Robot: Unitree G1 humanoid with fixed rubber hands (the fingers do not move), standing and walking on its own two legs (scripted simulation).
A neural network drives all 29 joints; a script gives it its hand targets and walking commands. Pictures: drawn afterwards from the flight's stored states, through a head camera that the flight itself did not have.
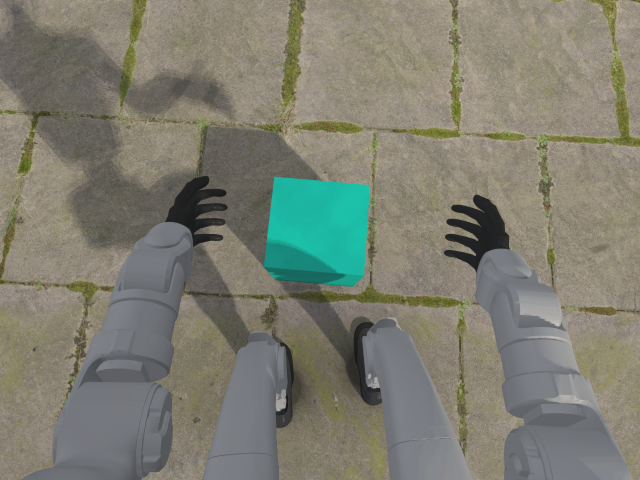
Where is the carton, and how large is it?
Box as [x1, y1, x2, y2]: [264, 177, 369, 286]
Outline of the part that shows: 274,177 264,267 275,279 352,286 363,275 369,185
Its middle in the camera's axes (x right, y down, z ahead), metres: -0.01 -0.02 +0.94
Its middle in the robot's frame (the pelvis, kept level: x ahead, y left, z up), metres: +0.48 -0.01 -0.54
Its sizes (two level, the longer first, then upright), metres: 0.210 0.200 0.250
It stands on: the floor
